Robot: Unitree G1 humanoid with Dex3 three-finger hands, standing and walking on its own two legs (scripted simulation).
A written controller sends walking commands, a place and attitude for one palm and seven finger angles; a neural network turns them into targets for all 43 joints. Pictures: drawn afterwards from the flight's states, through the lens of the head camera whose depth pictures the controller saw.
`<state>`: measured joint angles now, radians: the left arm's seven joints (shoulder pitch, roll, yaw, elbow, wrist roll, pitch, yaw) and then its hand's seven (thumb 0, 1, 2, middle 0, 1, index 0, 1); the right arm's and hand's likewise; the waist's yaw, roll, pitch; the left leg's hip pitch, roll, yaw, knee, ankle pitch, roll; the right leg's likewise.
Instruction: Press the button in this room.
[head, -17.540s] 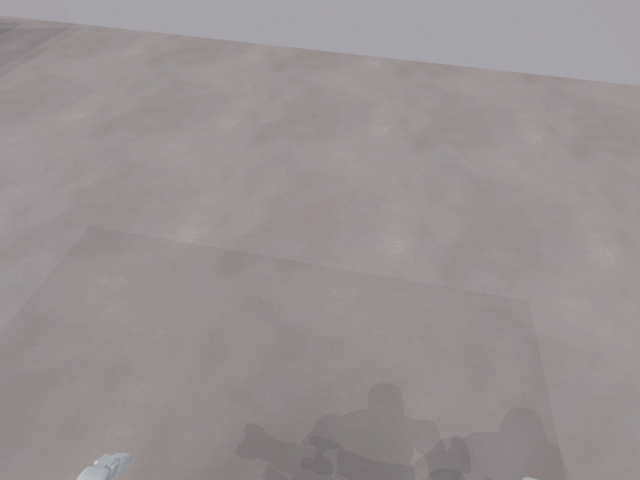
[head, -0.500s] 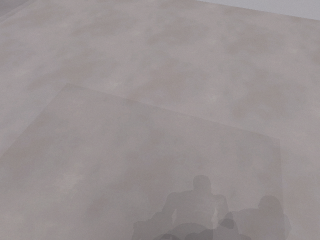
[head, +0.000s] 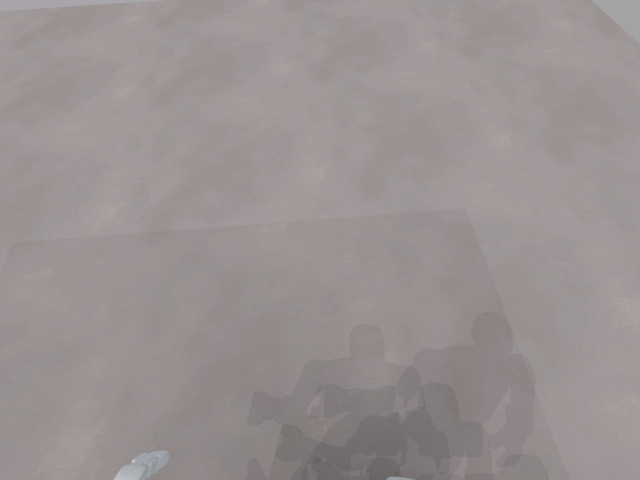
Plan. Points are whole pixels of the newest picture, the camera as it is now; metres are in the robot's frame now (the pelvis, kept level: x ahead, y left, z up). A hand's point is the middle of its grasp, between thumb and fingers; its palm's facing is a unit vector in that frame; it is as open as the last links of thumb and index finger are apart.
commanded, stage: turn or walk to find it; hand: left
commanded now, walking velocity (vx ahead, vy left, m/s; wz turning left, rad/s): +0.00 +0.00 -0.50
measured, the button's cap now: out of the picture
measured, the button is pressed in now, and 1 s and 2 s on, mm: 0 0 0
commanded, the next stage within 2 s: none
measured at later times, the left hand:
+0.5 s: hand out of the picture +0.10 +0.18 -0.15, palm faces -0.15 -0.96 -0.23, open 7.4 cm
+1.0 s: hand (239, 437) +0.19 +0.14 -0.15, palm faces -0.48 -0.84 -0.25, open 7.4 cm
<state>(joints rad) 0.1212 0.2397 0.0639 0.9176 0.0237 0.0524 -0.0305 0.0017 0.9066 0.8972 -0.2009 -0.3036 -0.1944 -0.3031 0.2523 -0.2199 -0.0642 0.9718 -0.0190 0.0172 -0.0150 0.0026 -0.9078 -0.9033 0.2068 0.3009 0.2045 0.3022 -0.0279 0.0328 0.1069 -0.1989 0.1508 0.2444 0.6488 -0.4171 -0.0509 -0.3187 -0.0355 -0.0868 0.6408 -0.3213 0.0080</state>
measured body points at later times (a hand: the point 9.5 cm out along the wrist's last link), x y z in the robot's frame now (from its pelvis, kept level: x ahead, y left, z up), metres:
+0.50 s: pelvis +0.01 +0.00 +0.02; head +0.06 -0.01 +0.46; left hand +0.11 +0.23 -0.13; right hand +0.07 -0.27 -0.12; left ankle +0.03 +0.14 -0.69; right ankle +0.01 -0.10 -0.72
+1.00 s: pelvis +0.00 +0.00 +0.01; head +0.04 -0.03 +0.46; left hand +0.22 +0.18 -0.13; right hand -0.10 -0.22 -0.14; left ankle +0.03 +0.13 -0.72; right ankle -0.06 -0.10 -0.70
